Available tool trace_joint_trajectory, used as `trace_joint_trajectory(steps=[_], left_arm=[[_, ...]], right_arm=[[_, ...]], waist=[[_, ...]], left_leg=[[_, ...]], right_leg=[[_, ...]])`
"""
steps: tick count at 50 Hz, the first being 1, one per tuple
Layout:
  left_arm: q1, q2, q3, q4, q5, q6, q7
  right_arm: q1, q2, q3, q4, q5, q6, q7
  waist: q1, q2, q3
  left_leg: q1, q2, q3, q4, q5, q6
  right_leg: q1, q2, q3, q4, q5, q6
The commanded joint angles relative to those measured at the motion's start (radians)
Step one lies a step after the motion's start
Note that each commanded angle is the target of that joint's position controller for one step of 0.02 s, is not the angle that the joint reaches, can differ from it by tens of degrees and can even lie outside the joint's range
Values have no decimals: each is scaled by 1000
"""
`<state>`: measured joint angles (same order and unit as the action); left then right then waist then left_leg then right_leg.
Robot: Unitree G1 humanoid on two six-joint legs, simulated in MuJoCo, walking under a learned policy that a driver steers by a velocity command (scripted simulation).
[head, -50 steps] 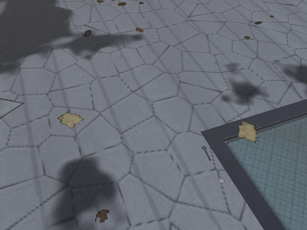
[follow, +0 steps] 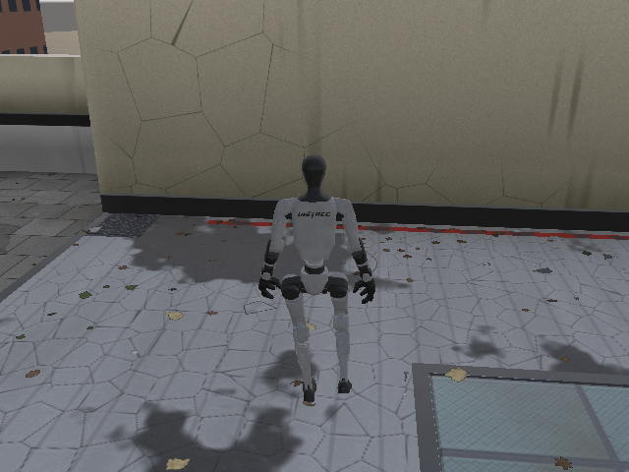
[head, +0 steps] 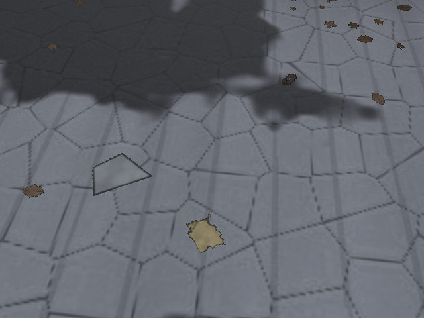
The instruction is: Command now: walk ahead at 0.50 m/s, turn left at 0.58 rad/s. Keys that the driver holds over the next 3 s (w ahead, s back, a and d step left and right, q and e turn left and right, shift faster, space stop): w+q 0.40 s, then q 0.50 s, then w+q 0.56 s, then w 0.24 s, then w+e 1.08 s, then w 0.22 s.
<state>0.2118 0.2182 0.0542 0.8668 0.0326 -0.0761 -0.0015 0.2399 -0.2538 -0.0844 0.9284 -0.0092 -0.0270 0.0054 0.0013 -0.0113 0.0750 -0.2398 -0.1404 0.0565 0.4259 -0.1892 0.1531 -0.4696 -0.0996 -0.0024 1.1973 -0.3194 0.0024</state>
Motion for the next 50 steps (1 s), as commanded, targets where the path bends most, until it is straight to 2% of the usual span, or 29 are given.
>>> trace_joint_trajectory(steps=[1, 3, 6, 13, 15, 16, 17, 18, 19, 20, 21, 22, 23, 24, 25, 27, 31, 33, 36, 40, 41, 42, 43, 44, 45, 46, 47, 49, 50], left_arm=[[70, 76, 17, -48, 18, 31, -9], [-14, 77, 14, -84, 17, 42, -12], [-147, 89, 11, -135, 12, 45, -15], [-348, 97, -11, -231, -3, 26, -27], [-309, 119, -8, -236, -7, 16, -24], [-233, 136, -2, -218, -10, 11, -19], [-118, 166, 11, -183, -11, 4, -8], [35, 194, 23, -146, -8, -8, 5], [193, 266, 39, -141, 18, -14, 24], [157, 345, 54, -153, 37, -4, 22], [84, 258, 45, -168, 14, 11, 17], [11, 167, 21, -180, 2, 11, 17], [-14, 122, 7, -173, 0, 7, 14], [1, 111, 1, -161, -2, 2, 15], [14, 109, -2, -146, -8, -5, 15], [39, 122, 1, -131, -15, -21, 8], [26, 147, 9, -126, -18, -9, 15], [13, 150, 10, -128, -19, 2, 17], [32, 179, 21, -125, -22, 11, 15], [69, 215, 38, -120, -27, 42, 19], [68, 217, 40, -119, -29, 53, 22], [113, 213, 40, -112, -24, 60, 20], [160, 159, 25, -155, -11, 69, 15], [122, 141, 19, -202, -14, 93, 17], [78, 163, 21, -192, -2, 108, 20], [35, 146, 17, -202, -11, 107, 16], [17, 146, 17, -198, -10, 101, 14], [35, 166, 23, -191, 15, 106, 4], [43, 163, 24, -189, 17, 108, -3]], right_arm=[[41, -116, -18, -48, 16, -41, -7], [88, -135, -22, -44, 13, -44, -5], [162, -134, -20, -41, 10, -39, -3], [261, -153, -20, -44, -6, -31, -17], [230, -171, -25, -58, -8, -33, -26], [186, -186, -28, -71, -9, -35, -26], [160, -200, -31, -81, -10, -40, -21], [136, -202, -32, -87, -2, -47, -11], [151, -122, -11, -121, 8, -55, -1], [299, -34, 6, -145, 42, -48, -5], [273, -129, -4, -116, 4, -31, -16], [200, -139, -9, -116, -6, -21, -13], [161, -123, -8, -120, -8, -15, -9], [150, -113, -10, -123, -16, -4, -3], [160, -104, -10, -125, -23, 13, 5], [150, -85, -8, -141, -20, 32, 17], [38, -61, 6, -202, -20, 48, 39], [-8, -44, 20, -224, -19, 48, 51], [-74, -48, 25, -256, -21, 48, 59], [-101, -81, 12, -292, -30, 45, 54], [-59, -81, 8, -284, -36, 35, 48], [15, -112, -3, -265, -48, 20, 33], [71, -234, -30, -279, -48, 9, 17], [99, -294, -54, -284, 8, 27, 11], [109, -251, -46, -281, 25, 37, 9], [66, -210, -34, -277, 15, 44, 3], [8, -166, -20, -277, 2, 53, -1], [-49, -134, -12, -292, -4, 54, -4], [-42, -140, -14, -294, -6, 47, 1]], waist=[[33, -4, -73], [9, 22, -52], [-39, 52, -31], [-107, 87, -20], [-72, 100, -24], [-29, 105, -43], [19, 97, -100], [99, 52, -183], [145, -48, -337], [41, -300, -437], [20, -157, -335], [8, -44, -179], [-2, 4, -115], [-10, -35, -101], [-24, -77, -99], [-35, -105, -122], [-36, -122, -108], [-31, -125, -108], [-7, -124, -108], [15, -118, -106], [-8, -84, -129], [-38, 14, -185], [-31, 228, -260], [-55, 301, -346], [-71, 129, -308], [-55, 113, -226], [-20, 87, -147], [7, 137, -122], [9, 126, -132]], left_leg=[[106, 273, -303, -205, 397, 146], [99, 253, -298, -217, 393, 128], [148, 240, -319, -216, 390, 95], [295, 259, -385, -137, 485, 76], [285, 272, -408, -100, 526, 48], [243, 262, -399, -54, 607, 22], [212, 239, -390, 54, 714, 0], [144, 181, -349, 249, 681, -23], [5, 117, -292, 531, 364, -40], [-291, -34, -197, 796, -393, -70], [-377, 57, -190, 890, -327, -65], [-367, 95, -170, 874, -236, -77], [-340, 123, -155, 835, -198, -90], [-313, 143, -145, 804, -197, -102], [-283, 148, -133, 791, -202, -114], [-278, 135, -116, 770, -181, -124], [-333, 155, -77, 615, -59, -144], [-268, 164, -43, 480, 36, -142], [-177, 154, -2, 323, 77, -128], [-141, 135, 12, 191, -58, -90], [-74, 116, 18, 107, -28, -72], [57, 125, -43, 9, 125, -44], [234, 404, -377, 16, 554, 30], [305, 534, -635, -30, 702, 223], [283, 499, -543, -44, 603, 217], [196, 440, -480, -77, 375, 190], [107, 363, -432, -133, 121, 132], [15, 283, -408, -203, -160, 91], [11, 274, -420, -219, -205, 94]], right_leg=[[-112, -25, 13, -79, 38, 35], [-161, -23, -3, -158, 113, 51], [-233, -8, -6, -291, 218, 56], [-232, 66, -4, -543, 288, 23], [-120, 82, 11, -623, 260, -1], [9, 104, 8, -662, 222, -19], [169, 135, -3, -675, 186, -37], [379, 106, 11, -733, 220, -62], [617, -122, 235, -750, 17, -103], [804, -381, 715, -870, -5, -224], [678, -355, 763, -898, -52, -237], [519, -309, 558, -898, 107, -220], [425, -257, 385, -892, 355, -201], [382, -219, 262, -888, 548, -181], [342, -193, 176, -890, 679, -172], [334, -181, 90, -888, 850, -175], [326, -175, -41, -911, 848, -182], [292, -149, -116, -905, 789, -166], [288, -158, -158, -868, 730, -147], [364, -203, -151, -729, 673, -122], [359, -188, -173, -618, 655, -102], [309, -144, -200, -439, 555, -55], [105, -62, -234, -154, 42, 0], [-88, 112, -111, 32, -383, 34], [-125, 57, -7, 81, -335, 40], [-142, 45, 14, 59, -251, 33], [-135, 18, 31, -33, -165, 28], [-70, 26, 12, -104, -80, 26], [-61, 37, 11, -122, -64, 27]])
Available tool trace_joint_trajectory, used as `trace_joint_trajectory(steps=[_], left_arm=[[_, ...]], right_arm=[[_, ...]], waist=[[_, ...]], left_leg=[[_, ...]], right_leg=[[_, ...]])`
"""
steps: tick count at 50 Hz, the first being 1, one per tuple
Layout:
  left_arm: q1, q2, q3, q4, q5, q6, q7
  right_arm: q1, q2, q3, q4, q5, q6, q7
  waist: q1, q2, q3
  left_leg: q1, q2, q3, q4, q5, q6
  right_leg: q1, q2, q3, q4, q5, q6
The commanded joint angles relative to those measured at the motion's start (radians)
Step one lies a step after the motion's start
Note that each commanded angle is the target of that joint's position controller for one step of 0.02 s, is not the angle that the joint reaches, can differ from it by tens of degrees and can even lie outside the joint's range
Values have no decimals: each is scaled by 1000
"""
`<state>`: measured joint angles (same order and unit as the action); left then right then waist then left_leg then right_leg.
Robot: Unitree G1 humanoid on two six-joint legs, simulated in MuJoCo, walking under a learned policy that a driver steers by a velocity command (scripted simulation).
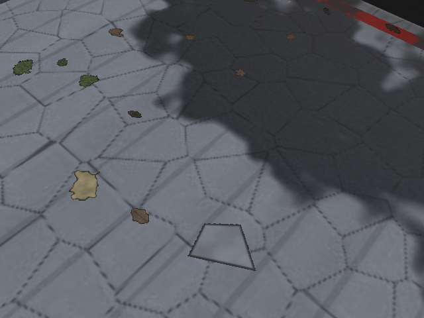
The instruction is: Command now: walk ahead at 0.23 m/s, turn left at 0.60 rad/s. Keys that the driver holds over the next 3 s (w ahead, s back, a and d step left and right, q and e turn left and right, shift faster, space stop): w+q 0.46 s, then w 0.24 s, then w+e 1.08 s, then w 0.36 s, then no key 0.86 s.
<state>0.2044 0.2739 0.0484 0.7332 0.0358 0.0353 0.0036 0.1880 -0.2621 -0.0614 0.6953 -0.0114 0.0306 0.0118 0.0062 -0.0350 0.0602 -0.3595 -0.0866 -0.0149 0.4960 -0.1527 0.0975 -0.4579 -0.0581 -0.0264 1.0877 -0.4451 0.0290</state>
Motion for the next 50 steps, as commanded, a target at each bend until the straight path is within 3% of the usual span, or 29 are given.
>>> trace_joint_trajectory(steps=[1, 10, 12, 14, 15, 16, 17, 18, 19, 20, 22, 24, 27, 30, 33, 35, 36, 37, 38, 39, 40, 41, 42, 44, 46, 50], left_arm=[[49, 100, 28, -56, 11, -4, -13], [-54, 77, 16, -99, -4, -39, -15], [-21, 77, 14, -97, -15, -49, -9], [116, 68, 15, -57, -24, -64, 7], [209, 128, 30, -35, -16, -75, 23], [257, 239, 48, -46, 3, -82, 35], [170, 283, 63, -52, 15, -80, 37], [131, 220, 50, -53, 8, -84, 32], [87, 163, 36, -55, -7, -90, 22], [66, 140, 30, -61, -13, -96, 16], [91, 116, 24, -48, -13, -108, 12], [156, 107, 24, -20, -11, -119, -2], [225, 106, 25, 20, -11, -128, -12], [239, 115, 25, 47, -16, -127, -13], [283, 135, 28, 91, -21, -115, -7], [295, 158, 29, 119, -24, -106, -4], [302, 163, 26, 134, -29, -102, -2], [293, 156, 20, 137, -38, -100, 0], [276, 94, -1, 84, -50, -106, -8], [325, 18, -13, 43, -53, -104, -17], [221, 126, 20, 53, -37, -94, -3], [182, 99, 16, 39, -43, -99, -8], [189, 80, 12, 56, -40, -99, -14], [243, 59, 14, 97, -13, -69, -26], [240, 37, 18, 102, -9, -52, -41], [93, 21, 18, 57, -7, -45, -55]], right_arm=[[22, -144, -42, -57, -5, -18, -1], [108, -189, -63, -36, -15, -35, 15], [77, -189, -65, -47, -15, -34, 20], [6, -173, -63, -67, -8, -31, 16], [-14, -126, -52, -83, -2, -38, 9], [3, -19, -22, -112, 13, -51, 5], [-35, -82, -28, -122, -22, -58, 5], [-22, -115, -37, -119, -35, -62, 15], [15, -128, -42, -88, -33, -62, 30], [49, -127, -43, -63, -33, -56, 42], [46, -115, -38, -54, -35, -44, 60], [-8, -89, -27, -72, -33, -41, 66], [-90, -68, -13, -91, -32, -42, 66], [-189, -48, 5, -117, -33, -47, 74], [-250, -36, 20, -134, -34, -49, 76], [-188, -52, 16, -115, -37, -57, 60], [-74, -68, 7, -78, -40, -67, 47], [94, -96, -5, -23, -51, -80, 32], [253, -182, -27, 4, -75, -86, 12], [280, -266, -43, 9, -56, -84, -2], [264, -231, -41, 18, -25, -84, -11], [194, -171, -21, 37, -21, -89, -14], [139, -114, -5, 41, -21, -96, -9], [82, -58, 14, 46, -12, -107, -12], [96, -60, 14, 64, -8, -127, -12], [125, -67, 8, 100, -6, -143, -16]], waist=[[3, 131, -120], [-40, 147, -89], [-15, 148, -85], [81, 101, -69], [123, 1, -69], [122, -215, -121], [76, -140, 1], [26, -76, 39], [-5, -48, 47], [-16, -71, 31], [-2, -88, 7], [23, -60, 8], [52, -67, 22], [69, -91, 29], [81, -105, 38], [38, -113, 0], [-21, -100, -68], [-103, -75, -171], [-166, 47, -322], [-121, 260, -441], [-150, 108, -355], [-95, 109, -203], [-57, 94, -131], [-1, 141, -69], [17, 137, -53], [12, 122, 14]], left_leg=[[131, 217, -359, -300, -269, 155], [93, 206, -463, -285, -416, 162], [4, 186, -474, -260, -431, 147], [-189, 116, -444, -168, -475, 92], [-344, 42, -361, -17, -508, 31], [-430, -82, -156, 318, -468, -23], [-532, -47, -130, 453, -335, -27], [-508, 17, -163, 504, -250, -24], [-481, 33, -152, 522, -187, -38], [-448, 36, -125, 550, -138, -55], [-428, 59, -89, 622, -66, -73], [-450, 70, -85, 626, -17, -79], [-456, 64, -76, 505, 17, -84], [-364, 76, 10, 299, 37, -81], [-238, 77, 98, 138, -25, -44], [-95, 29, 137, 76, -84, 2], [59, 1, 141, 19, -70, 29], [306, 18, 107, -23, -9, 54], [615, 273, -173, -50, -186, 110], [779, 559, -627, -133, -71, 199], [667, 508, -559, -141, 38, 175], [526, 454, -373, -162, 147, 142], [418, 402, -267, -204, 183, 98], [278, 331, -133, -273, 193, 54], [241, 320, -75, -319, 230, 58], [246, 306, 42, -375, 262, 60]], right_leg=[[-72, 0, 37, -43, 69, 3], [-8, 52, 42, -345, 58, 2], [122, 80, 37, -440, 41, -18], [401, 97, 25, -657, 144, -45], [557, -12, 131, -749, 42, -63], [613, -317, 490, -917, -302, -112], [459, -381, 683, -1000, -437, -170], [396, -358, 634, -982, -414, -189], [385, -290, 510, -974, -312, -165], [384, -230, 384, -972, -178, -143], [388, -182, 225, -964, 45, -139], [407, -172, 146, -949, 200, -146], [441, -170, 78, -936, 380, -162], [437, -161, 5, -926, 505, -162], [454, -183, -18, -902, 626, -161], [483, -196, -36, -784, 959, -157], [478, -184, -49, -639, 1117, -148], [380, -152, -73, -442, 1065, -129], [121, -98, -86, -140, 670, -104], [-158, 66, -41, 165, -122, -82], [-204, 43, 103, 219, -39, -103], [-209, 5, 108, 175, 42, -110], [-177, -24, 91, 101, 88, -106], [-97, -37, 74, 47, 131, -83], [-96, -26, 65, 44, 175, -73], [-229, -40, 53, -29, 327, -55]])
Over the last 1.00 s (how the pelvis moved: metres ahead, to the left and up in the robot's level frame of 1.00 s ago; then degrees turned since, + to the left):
0.40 0.03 0.00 35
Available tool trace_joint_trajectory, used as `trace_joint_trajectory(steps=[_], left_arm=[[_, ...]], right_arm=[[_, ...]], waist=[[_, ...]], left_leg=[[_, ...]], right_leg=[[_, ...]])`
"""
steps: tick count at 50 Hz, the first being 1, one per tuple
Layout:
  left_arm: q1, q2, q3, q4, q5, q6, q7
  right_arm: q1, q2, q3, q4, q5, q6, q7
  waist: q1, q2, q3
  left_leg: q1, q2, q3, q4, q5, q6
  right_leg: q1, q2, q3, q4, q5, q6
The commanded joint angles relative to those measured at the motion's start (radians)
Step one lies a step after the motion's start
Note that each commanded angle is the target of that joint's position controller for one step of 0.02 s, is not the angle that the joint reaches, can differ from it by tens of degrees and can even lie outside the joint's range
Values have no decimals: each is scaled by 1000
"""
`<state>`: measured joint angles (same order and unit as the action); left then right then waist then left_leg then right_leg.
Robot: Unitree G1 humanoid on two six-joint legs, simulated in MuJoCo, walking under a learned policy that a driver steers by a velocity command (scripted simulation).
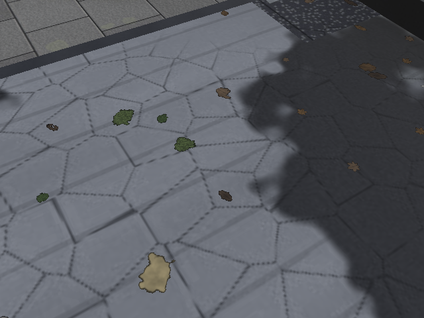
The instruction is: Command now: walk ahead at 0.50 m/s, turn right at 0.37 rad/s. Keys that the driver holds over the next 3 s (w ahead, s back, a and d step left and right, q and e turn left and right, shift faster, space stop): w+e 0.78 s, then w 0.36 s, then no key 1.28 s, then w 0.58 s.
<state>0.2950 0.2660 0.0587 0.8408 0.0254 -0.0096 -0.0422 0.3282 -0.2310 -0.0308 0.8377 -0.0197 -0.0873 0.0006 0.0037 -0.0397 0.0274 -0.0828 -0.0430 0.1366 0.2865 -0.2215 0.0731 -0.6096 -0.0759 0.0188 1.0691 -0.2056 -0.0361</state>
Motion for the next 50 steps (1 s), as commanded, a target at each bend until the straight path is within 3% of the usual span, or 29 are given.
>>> trace_joint_trajectory(steps=[1, 5, 8, 11, 12, 13, 14, 15, 16, 17, 18, 19, 21, 24, 29, 34, 36, 38, 39, 40, 41, 42, 43, 44, 46, 48, 50], left_arm=[[-37, 26, 6, -64, 3, -2, -11], [-188, 4, -14, -117, 6, -10, -28], [-246, 16, -16, -150, 11, -11, -34], [-165, 47, -3, -140, 14, -7, -20], [-75, 68, 8, -119, 15, -11, -14], [65, 98, 25, -77, 23, -19, -4], [190, 191, 57, -52, 30, -20, 14], [119, 290, 83, -75, 6, -7, 19], [116, 271, 83, -86, -22, 1, 19], [69, 224, 70, -79, -22, 0, 29], [43, 169, 55, -68, -20, -3, 33], [11, 143, 47, -68, -23, -11, 36], [-15, 123, 37, -76, -25, -29, 34], [22, 158, 45, -66, -24, -46, 30], [112, 164, 50, -53, -27, -43, 32], [170, 179, 54, -53, -11, -38, 42], [136, 194, 57, -68, -7, -39, 49], [75, 210, 59, -85, -6, -44, 47], [66, 190, 52, -85, -15, -52, 38], [81, 106, 26, -112, -23, -62, 34], [203, 58, 16, -141, -40, -60, 32], [194, 130, 21, -94, -7, -43, 42], [127, 133, 22, -89, 0, -40, 32], [82, 113, 17, -95, 1, -40, 25], [61, 98, 12, -98, 14, -26, 10], [55, 89, 8, -100, 16, -17, 4], [-1, 82, 3, -119, 18, -15, -1]], right_arm=[[-10, -93, -21, -35, 2, -26, -5], [25, -111, -23, -6, 4, -26, -12], [67, -137, -28, 24, 1, -16, -22], [61, -185, -38, 35, -7, 2, -34], [55, -202, -42, 34, -11, 14, -36], [47, -210, -44, 26, -8, 22, -34], [57, -175, -34, -3, -10, 20, -30], [71, -93, -23, -72, 7, 11, -7], [-36, -157, -28, -93, -7, -2, -3], [-79, -142, -21, -109, 4, -15, 1], [-65, -134, -18, -100, 5, -21, -2], [-69, -128, -17, -103, -10, -9, -3], [-27, -116, -13, -93, -33, 32, 1], [-75, -97, -8, -117, -32, 57, 9], [-273, -98, -3, -180, -23, 55, 15], [-392, -108, 4, -226, -11, 36, 21], [-351, -130, 0, -226, -7, 27, 19], [-188, -168, -17, -179, -5, 16, 6], [-59, -203, -32, -149, -15, 1, -6], [115, -278, -48, -142, -38, -4, -24], [71, -357, -67, -141, -45, 11, -24], [14, -262, -56, -144, -26, 21, -16], [-40, -173, -36, -150, -16, 20, -8], [-65, -134, -25, -140, -18, 17, -3], [-52, -120, -19, -109, -13, 4, -3], [-10, -130, -22, -78, -2, -16, 6], [9, -142, -27, -58, 5, -25, 11]], waist=[[10, 120, 57], [-22, 109, 81], [-33, 93, 84], [13, 126, 1], [52, 129, -54], [118, 97, -133], [160, -5, -229], [72, -254, -305], [122, -55, -287], [92, 9, -161], [40, 83, -64], [6, 93, -30], [-30, 64, -39], [-27, 38, -27], [51, -13, 4], [96, -31, 3], [62, -45, -3], [-21, -42, -54], [-89, 23, -127], [-144, 148, -294], [-45, 386, -324], [-27, 209, -206], [-28, 97, -100], [-20, 71, -46], [-5, 145, -23], [3, 154, -40], [4, 144, -27]], left_leg=[[-27, 255, -80, -166, 349, 83], [4, 256, 9, -161, 418, 71], [115, 284, 46, -105, 580, 54], [211, 294, 90, 126, 1024, 31], [202, 297, 93, 283, 1064, 31], [118, 278, 104, 506, 937, 18], [-94, 232, 111, 822, 550, -8], [-538, -21, 6, 1198, -296, -71], [-656, 27, -185, 1230, -238, -60], [-678, 81, -194, 1168, -147, -55], [-623, 119, -183, 1054, -105, -56], [-568, 143, -192, 978, -105, -67], [-478, 148, -180, 904, -102, -92], [-499, 148, -150, 779, -33, -121], [-577, 130, -149, 519, 164, -141], [-553, 77, -150, 358, 171, -123], [-446, 60, -166, 286, 124, -101], [-195, 16, -152, 218, 53, -68], [-1, 63, -188, 159, 59, -37], [218, 312, -435, 121, -184, 15], [340, 491, -917, -31, -258, 125], [234, 466, -913, -29, -362, 139], [115, 408, -743, -36, -309, 122], [33, 352, -599, -53, -159, 103], [-30, 275, -430, -73, 59, 78], [-26, 268, -365, -74, 238, 94], [-14, 271, -320, -103, 272, 111]], right_leg=[[-90, -21, 1, -59, 127, 12], [-37, -2, -75, -306, 247, -8], [-11, 27, -126, -410, 195, -52], [121, 124, -187, -433, 31, -117], [221, 157, -186, -453, -23, -143], [414, 180, -158, -532, -14, -175], [650, 3, 84, -569, -111, -234], [914, -251, 682, -708, -76, -405], [900, -252, 689, -776, -23, -400], [781, -241, 549, -783, 46, -371], [630, -197, 454, -799, 164, -322], [537, -142, 377, -807, 235, -289], [445, -85, 293, -830, 324, -270], [402, -39, 247, -857, 327, -260], [474, -8, 266, -847, 268, -206], [571, -32, 323, -760, 385, -192], [558, -46, 359, -720, 407, -163], [490, -19, 364, -595, 500, -123], [428, 50, 309, -403, 473, -96], [327, 110, 204, -114, 202, -72], [33, 250, 108, 85, -364, -45], [-45, 152, 122, 175, -294, -54], [-27, 121, 117, 157, -192, -50], [-4, 97, 110, 110, -143, -41], [38, 74, 98, 52, -118, -23], [43, 86, 92, 32, -106, -13], [-8, 77, 84, -11, -64, 0]])
Over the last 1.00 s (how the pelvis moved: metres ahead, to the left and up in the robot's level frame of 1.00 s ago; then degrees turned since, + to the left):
0.36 0.10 0.01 16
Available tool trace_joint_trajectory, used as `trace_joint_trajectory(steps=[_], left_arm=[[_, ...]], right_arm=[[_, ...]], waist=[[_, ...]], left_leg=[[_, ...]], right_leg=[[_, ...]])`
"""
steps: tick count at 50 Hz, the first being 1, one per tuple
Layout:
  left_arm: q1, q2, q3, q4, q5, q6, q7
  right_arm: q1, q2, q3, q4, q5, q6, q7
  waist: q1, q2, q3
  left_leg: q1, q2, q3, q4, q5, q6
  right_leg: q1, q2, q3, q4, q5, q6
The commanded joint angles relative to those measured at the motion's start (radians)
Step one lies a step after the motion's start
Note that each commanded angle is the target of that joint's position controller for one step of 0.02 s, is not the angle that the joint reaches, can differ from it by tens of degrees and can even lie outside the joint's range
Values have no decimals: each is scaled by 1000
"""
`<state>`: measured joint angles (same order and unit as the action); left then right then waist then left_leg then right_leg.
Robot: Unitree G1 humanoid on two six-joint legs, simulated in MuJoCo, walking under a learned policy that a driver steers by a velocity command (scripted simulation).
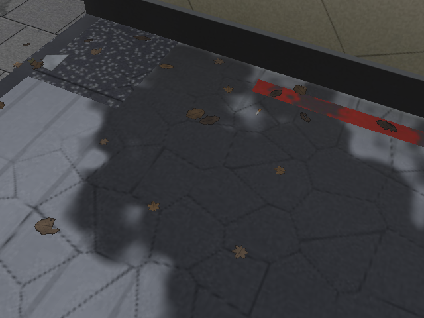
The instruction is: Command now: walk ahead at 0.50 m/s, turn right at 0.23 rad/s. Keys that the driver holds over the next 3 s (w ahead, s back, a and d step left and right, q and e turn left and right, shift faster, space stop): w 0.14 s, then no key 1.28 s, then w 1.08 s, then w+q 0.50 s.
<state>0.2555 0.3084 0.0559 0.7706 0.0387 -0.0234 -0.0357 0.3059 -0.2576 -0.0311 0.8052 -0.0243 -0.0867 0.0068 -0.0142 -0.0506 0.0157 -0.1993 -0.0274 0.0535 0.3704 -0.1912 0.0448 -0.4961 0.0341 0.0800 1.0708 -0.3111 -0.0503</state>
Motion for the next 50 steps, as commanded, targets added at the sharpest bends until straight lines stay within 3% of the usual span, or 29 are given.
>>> trace_joint_trajectory(steps=[1, 4, 7, 9, 11, 12, 13, 14, 15, 16, 17, 18, 19, 20, 23, 25, 29, 31, 32, 33, 34, 35, 36, 38, 43, 50], left_arm=[[-4, 36, 1, -62, 6, -2, -10], [-128, 9, -20, -99, 4, -7, -19], [-225, -7, -37, -122, -4, -14, -22], [-236, -6, -39, -122, -5, -21, -13], [-187, 1, -37, -101, 0, -32, 1], [-99, 8, -32, -66, 8, -41, 9], [13, 36, -22, -22, 23, -53, 18], [145, 101, -7, 1, 39, -62, 29], [167, 186, 16, 1, 18, -50, 35], [178, 142, 17, 10, -45, -37, 35], [88, 87, -1, 7, -47, -38, 38], [15, 23, -20, 3, -39, -39, 41], [-19, -6, -31, 7, -37, -40, 46], [-48, -20, -37, 13, -36, -39, 51], [-55, -3, -38, 41, -23, -53, 50], [-52, 2, -39, 62, -19, -53, 48], [-20, 19, -33, 103, -18, -25, 49], [-39, 15, -34, 112, -27, -10, 52], [-20, 1, -38, 121, -25, -7, 54], [-4, -15, -41, 126, -23, -7, 53], [75, -45, -41, 147, -36, 0, 51], [78, -36, -41, 178, -30, 6, 54], [69, -23, -35, 188, -29, 7, 57], [62, -10, -29, 205, -28, 6, 58], [56, -41, -37, 253, -30, 3, 66], [66, -55, -41, 306, -30, 9, 74]], right_arm=[[39, -117, -28, -16, 11, -26, 4], [56, -111, -27, 10, 13, -18, 7], [107, -131, -32, 42, 14, -13, 10], [139, -138, -33, 69, 12, -5, 9], [140, -144, -33, 88, 14, 3, 4], [130, -145, -33, 93, 21, 7, 0], [137, -130, -27, 96, 29, 8, -3], [135, -96, -14, 61, 32, 4, -8], [292, -1, 8, 67, 59, 15, -13], [246, -106, -22, 95, 30, 39, -28], [177, -88, -21, 78, 27, 44, -26], [132, -63, -14, 77, 18, 47, -25], [110, -60, -15, 81, 10, 57, -22], [132, -47, -12, 93, 2, 71, -16], [153, -6, -5, 122, 4, 97, -12], [105, 2, 1, 124, 1, 108, -20], [29, -16, 3, 136, 3, 124, -33], [23, -8, 9, 151, -2, 117, -37], [16, -24, 9, 155, -8, 109, -40], [25, -54, 8, 158, -15, 96, -43], [-21, -100, -2, 169, 4, 90, -43], [-42, -51, 8, 175, 14, 84, -36], [-46, -27, 14, 181, 16, 77, -33], [-36, -26, 14, 202, 19, 73, -39], [-12, -11, 17, 243, 17, 76, -44], [3, 2, 24, 286, 17, 77, -48]], waist=[[17, 150, -1], [0, 148, 26], [-30, 152, 34], [-32, 147, 41], [-8, 147, 16], [33, 133, -22], [75, 101, -90], [118, 11, -207], [70, -219, -370], [94, -79, -371], [57, -63, -235], [32, -33, -135], [10, -35, -84], [-20, -44, -78], [-53, -38, -112], [-43, -52, -102], [-9, -63, -67], [-28, -22, -22], [-23, 14, 0], [-12, 58, 14], [57, 175, 55], [44, 167, 61], [39, 144, 63], [33, 133, 38], [20, 67, 35], [19, 53, 38]], left_leg=[[105, 254, -216, -204, 240, 145], [83, 215, -132, -232, 252, 134], [82, 210, -95, -218, 305, 121], [122, 228, -90, -160, 477, 108], [171, 227, -80, -55, 677, 83], [176, 202, -62, 47, 744, 61], [124, 159, -34, 194, 687, 35], [-36, 112, -2, 417, 326, 5], [-247, -34, 16, 756, -414, -25], [-260, -19, -99, 833, -422, -21], [-301, 12, -116, 833, -376, -20], [-312, 44, -111, 771, -326, -24], [-278, 66, -109, 714, -281, -32], [-204, 69, -99, 667, -246, -44], [-67, 49, -70, 542, -184, -60], [-37, 49, -59, 416, -154, -60], [18, 48, -42, 271, -107, -48], [97, 45, -34, 115, -21, -29], [133, 80, -81, 44, 24, -20], [143, 159, -165, -14, 52, -8], [20, 192, -222, -32, 10, 22], [-88, 188, -223, -69, -64, 20], [-114, 161, -196, -78, -71, 2], [-65, 128, -161, -67, -13, -12], [2, 127, -151, -52, 45, -3], [7, 124, -144, -54, 64, -2]], right_leg=[[-149, -43, 14, -51, 72, 22], [-131, -76, -60, -235, 182, 39], [-43, -76, -124, -395, 226, 30], [1, -57, -141, -456, 220, 13], [80, -25, -146, -517, 212, -14], [189, 1, -154, -593, 261, -32], [362, -13, -140, -637, 361, -53], [596, -215, 38, -585, 670, -91], [810, -510, 363, -569, 1101, -279], [731, -459, 342, -587, 1150, -297], [627, -410, 232, -628, 1099, -270], [522, -359, 167, -678, 1013, -227], [443, -316, 119, -717, 962, -192], [366, -283, 70, -746, 932, -172], [278, -247, -10, -764, 934, -165], [252, -231, -22, -774, 797, -156], [187, -229, 35, -818, 299, -145], [117, -208, 54, -812, 52, -108], [84, -192, 64, -807, -22, -72], [74, -162, 53, -770, -42, -40], [135, -74, -19, -767, -9, -17], [268, -68, -34, -752, 65, -6], [323, -82, -20, -744, 119, -8], [343, -104, -5, -744, 161, -16], [322, -110, -5, -766, 169, -8], [342, -116, -7, -763, 193, -5]])
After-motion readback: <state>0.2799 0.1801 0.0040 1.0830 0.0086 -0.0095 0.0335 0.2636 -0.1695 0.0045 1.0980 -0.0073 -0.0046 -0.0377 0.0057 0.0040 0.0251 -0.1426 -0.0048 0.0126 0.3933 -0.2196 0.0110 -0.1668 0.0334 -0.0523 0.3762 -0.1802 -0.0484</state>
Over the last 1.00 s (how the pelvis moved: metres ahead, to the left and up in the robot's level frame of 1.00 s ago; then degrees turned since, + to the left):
0.55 -0.10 0.00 -32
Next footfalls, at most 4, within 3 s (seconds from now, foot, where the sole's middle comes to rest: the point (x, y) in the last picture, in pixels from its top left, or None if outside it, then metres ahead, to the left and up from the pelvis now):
0.28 right None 0.29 -0.12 -0.78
0.66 left None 0.27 0.09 -0.78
2.16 right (233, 270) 0.65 -0.08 -0.78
2.70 left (190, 191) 0.97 0.07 -0.78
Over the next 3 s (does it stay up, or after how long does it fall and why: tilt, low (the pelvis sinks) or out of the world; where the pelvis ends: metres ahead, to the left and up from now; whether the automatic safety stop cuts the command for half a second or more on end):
stays up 0.97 0.03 0.00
